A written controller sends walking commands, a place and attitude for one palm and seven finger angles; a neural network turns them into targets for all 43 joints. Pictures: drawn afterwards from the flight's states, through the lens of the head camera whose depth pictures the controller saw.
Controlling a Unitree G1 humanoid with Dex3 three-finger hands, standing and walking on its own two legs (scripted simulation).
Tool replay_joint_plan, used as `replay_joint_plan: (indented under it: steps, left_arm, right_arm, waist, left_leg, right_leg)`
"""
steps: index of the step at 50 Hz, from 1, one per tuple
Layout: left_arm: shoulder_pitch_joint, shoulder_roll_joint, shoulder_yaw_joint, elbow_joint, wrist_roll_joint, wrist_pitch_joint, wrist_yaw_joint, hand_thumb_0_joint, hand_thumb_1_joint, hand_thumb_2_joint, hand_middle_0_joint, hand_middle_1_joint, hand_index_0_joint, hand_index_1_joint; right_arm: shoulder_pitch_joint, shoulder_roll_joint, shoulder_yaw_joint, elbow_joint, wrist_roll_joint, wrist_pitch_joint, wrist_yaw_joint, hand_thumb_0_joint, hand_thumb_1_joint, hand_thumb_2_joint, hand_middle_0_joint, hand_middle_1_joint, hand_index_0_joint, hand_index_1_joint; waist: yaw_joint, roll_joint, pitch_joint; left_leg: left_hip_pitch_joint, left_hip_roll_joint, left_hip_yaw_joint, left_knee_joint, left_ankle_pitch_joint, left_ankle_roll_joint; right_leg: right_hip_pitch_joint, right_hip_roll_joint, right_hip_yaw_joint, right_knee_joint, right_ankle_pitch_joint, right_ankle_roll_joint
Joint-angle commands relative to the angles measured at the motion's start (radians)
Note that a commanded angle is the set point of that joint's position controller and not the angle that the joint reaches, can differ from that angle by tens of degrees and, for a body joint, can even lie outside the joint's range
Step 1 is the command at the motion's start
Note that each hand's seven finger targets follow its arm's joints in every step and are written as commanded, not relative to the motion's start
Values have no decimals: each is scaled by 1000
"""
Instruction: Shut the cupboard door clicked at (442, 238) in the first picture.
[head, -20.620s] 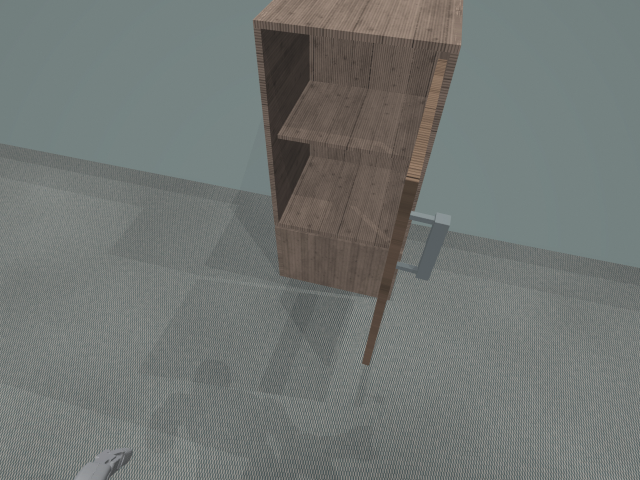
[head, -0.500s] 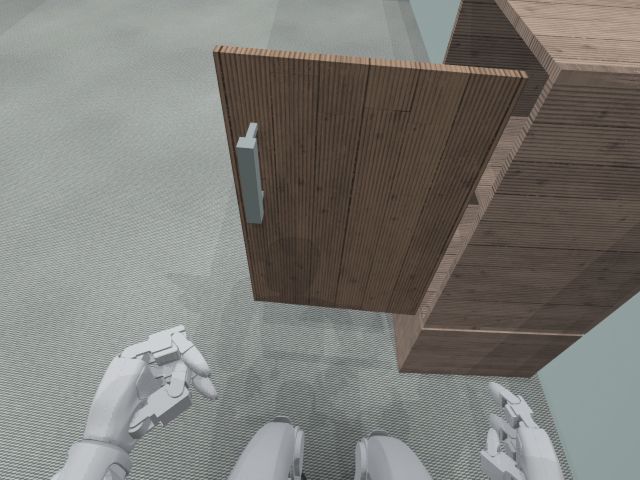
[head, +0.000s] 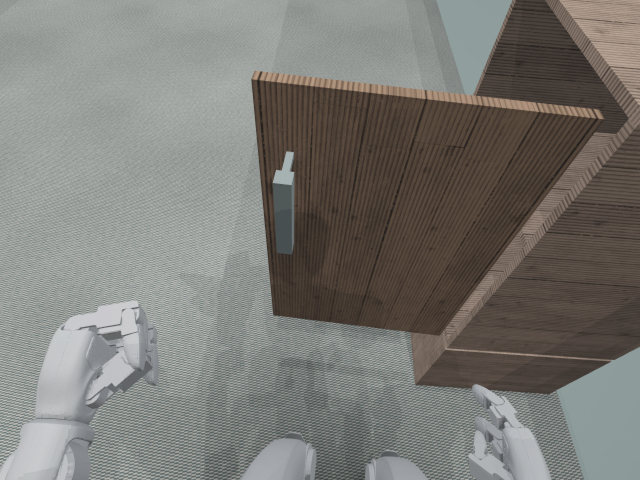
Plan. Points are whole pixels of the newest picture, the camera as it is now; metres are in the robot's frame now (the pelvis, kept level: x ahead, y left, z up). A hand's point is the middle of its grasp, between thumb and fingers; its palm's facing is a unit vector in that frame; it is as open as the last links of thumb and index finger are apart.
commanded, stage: raise the hand and make a fist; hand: left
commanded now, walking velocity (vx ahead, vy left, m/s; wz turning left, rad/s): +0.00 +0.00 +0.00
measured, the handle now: (287, 205) +0.46 +0.09 +0.06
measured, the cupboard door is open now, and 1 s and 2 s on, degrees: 87 87 87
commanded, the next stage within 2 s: bring the fist close to the handle in 0.34 s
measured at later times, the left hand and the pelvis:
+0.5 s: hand (187, 344) +0.26 +0.18 +0.04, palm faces -0.08 -1.00 +0.01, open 3.1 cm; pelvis +0.03 +0.00 +0.00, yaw -1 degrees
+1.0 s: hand (248, 294) +0.30 +0.12 +0.08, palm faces -0.02 -1.00 -0.04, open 3.1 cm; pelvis +0.02 -0.04 +0.01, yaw -1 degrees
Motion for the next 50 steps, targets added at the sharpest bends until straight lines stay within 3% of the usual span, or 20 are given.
replay_joint_plan:
  steps: [1,4,7,9,10,13,17,20,23,24,26,28,31,34,36,39,43,44,47,50]
  left_arm:
    - [-25,-5,-57,-47,-5,12,-91,0,900,900,-1300,-1500,-1300,-1500]
    - [-53,69,0,-105,-10,48,-128,0,900,900,-1300,-1500,-1300,-1500]
    - [-58,132,89,-265,-21,8,-88,0,900,900,-1300,-1500,-1300,-1500]
    - [-26,167,145,-305,-24,-31,-42,0,900,900,-1300,-1500,-1300,-1500]
    - [-10,123,121,-296,-32,-49,-27,0,900,900,-1300,-1500,-1300,-1500]
    - [-1,49,62,-178,-25,-74,-11,0,900,900,-1300,-1500,-1300,-1500]
    - [-19,-6,-23,-14,-7,-31,-79,0,900,900,-1300,-1500,-1300,-1500]
    - [-81,35,-15,-96,-6,5,-124,0,900,900,-1300,-1500,-1300,-1500]
    - [-118,104,50,-283,-21,-21,-99,0,900,900,-1300,-1500,-1300,-1500]
    - [-129,132,70,-316,-17,-35,-73,0,900,900,-1300,-1500,-1300,-1500]
    - [-131,83,39,-306,-18,-63,-32,0,900,900,-1300,-1500,-1300,-1500]
    - [-138,33,1,-230,-2,-74,-1,0,900,900,-1300,-1500,-1300,-1500]
    - [-142,-41,-81,-43,35,-25,1,0,900,900,-1300,-1500,-1300,-1500]
    - [-200,-38,-115,36,60,36,-22,0,900,900,-1300,-1500,-1300,-1500]
    - [-289,-23,-123,-31,65,50,-21,0,900,900,-1300,-1500,-1300,-1500]
    - [-399,92,-21,-153,65,4,35,0,900,900,-1300,-1500,-1300,-1500]
    - [-396,40,-34,-142,64,-81,107,0,900,900,-1300,-1500,-1300,-1500]
    - [-364,50,-19,-91,65,-79,114,0,900,900,-1300,-1500,-1300,-1500]
    - [-282,-27,-93,103,81,-28,87,0,900,900,-1300,-1500,-1300,-1500]
    - [-358,-51,-138,194,81,34,36,0,900,900,-1300,-1500,-1300,-1500]
  right_arm:
    - [-19,-167,-88,-151,20,-46,-14,0,-900,-900,200,300,200,300]
    - [-5,-176,-102,-164,24,-44,-17,0,-900,-900,200,300,200,300]
    - [-1,-161,-108,-175,11,-35,-8,0,-900,-900,200,300,200,300]
    - [-1,-146,-109,-160,2,-25,0,0,-900,-900,200,300,200,300]
    - [-5,-132,-105,-159,-1,-20,4,0,-900,-900,200,300,200,300]
    - [-21,-126,-103,-146,2,-2,13,0,-900,-900,200,300,200,300]
    - [-13,-149,-106,-155,17,14,6,0,-900,-900,200,300,200,300]
    - [-5,-164,-114,-177,22,20,-1,0,-900,-900,200,300,200,300]
    - [-13,-159,-117,-191,13,20,2,0,-900,-900,200,300,200,300]
    - [-16,-158,-112,-182,6,20,2,0,-900,-900,200,300,200,300]
    - [-23,-138,-102,-166,2,21,7,0,-900,-900,200,300,200,300]
    - [-36,-135,-98,-156,3,29,12,0,-900,-900,200,300,200,300]
    - [-46,-140,-92,-155,8,48,11,0,-900,-900,200,300,200,300]
    - [-36,-151,-90,-165,22,61,0,0,-900,-900,200,300,200,300]
    - [-43,-153,-91,-180,23,64,-8,0,-900,-900,200,300,200,300]
    - [-46,-152,-86,-163,7,63,-16,0,-900,-900,200,300,200,300]
    - [-66,-124,-73,-131,-4,54,1,0,-900,-900,200,300,200,300]
    - [-60,-126,-72,-125,-7,59,5,0,-900,-900,200,300,200,300]
    - [-51,-125,-73,-121,2,73,16,0,-900,-900,200,300,200,300]
    - [-46,-137,-73,-128,17,88,14,0,-900,-900,200,300,200,300]
  waist:
    - [-37,-11,-164]
    - [-15,18,-250]
    - [27,115,-352]
    - [49,141,-351]
    - [42,131,-330]
    - [3,64,-217]
    - [-38,-50,-167]
    - [-24,36,-279]
    - [9,117,-384]
    - [14,141,-386]
    - [9,152,-317]
    - [-11,115,-224]
    - [-43,-1,-124]
    - [-53,-82,-129]
    - [-45,-32,-201]
    - [-19,39,-275]
    - [-11,120,-265]
    - [-7,85,-256]
    - [-33,-23,-178]
    - [-56,-96,-138]
  left_leg:
    - [304,137,-324,-293,179,-159]
    - [398,146,-343,-290,337,-182]
    - [545,165,-374,-298,548,-227]
    - [558,164,-354,-291,614,-238]
    - [545,159,-340,-287,617,-235]
    - [402,146,-298,-270,457,-206]
    - [257,125,-241,-235,315,-153]
    - [393,148,-299,-250,449,-178]
    - [554,173,-374,-287,529,-223]
    - [562,173,-375,-287,521,-224]
    - [538,171,-377,-308,448,-230]
    - [459,168,-377,-317,316,-219]
    - [284,139,-312,-304,84,-166]
    - [223,117,-268,-300,23,-128]
    - [280,119,-275,-307,40,-131]
    - [358,125,-293,-318,74,-148]
    - [414,129,-294,-318,128,-159]
    - [375,120,-269,-312,141,-148]
    - [249,105,-196,-280,128,-106]
    - [177,87,-156,-267,69,-71]
  right_leg:
    - [-68,4,-7,-76,97,-30]
    - [-54,6,-1,-69,148,-29]
    - [-70,3,1,-33,190,-30]
    - [-66,8,4,-25,200,-38]
    - [-65,6,0,-30,200,-38]
    - [-61,7,-10,-47,161,-38]
    - [-15,7,-5,-91,153,-37]
    - [-30,5,-6,-61,195,-30]
    - [-65,4,4,-34,184,-27]
    - [-78,7,13,-26,176,-30]
    - [-110,5,10,-19,146,-31]
    - [-132,5,4,-19,110,-31]
    - [-85,2,0,-68,64,-34]
    - [-3,2,5,-110,62,-42]
    - [5,-2,9,-109,69,-40]
    - [1,3,23,-94,85,-48]
    - [-37,4,23,-88,100,-52]
    - [3,8,22,-104,106,-57]
    - [63,7,26,-152,115,-52]
    - [104,-2,57,-206,81,-45]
